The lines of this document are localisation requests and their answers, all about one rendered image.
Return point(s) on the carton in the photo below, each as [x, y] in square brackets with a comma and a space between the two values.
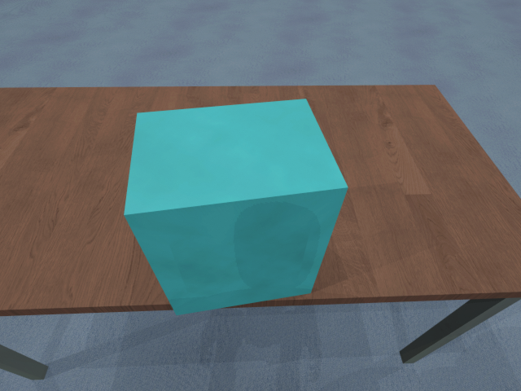
[233, 204]

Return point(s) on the table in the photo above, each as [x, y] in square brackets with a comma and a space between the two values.
[427, 215]

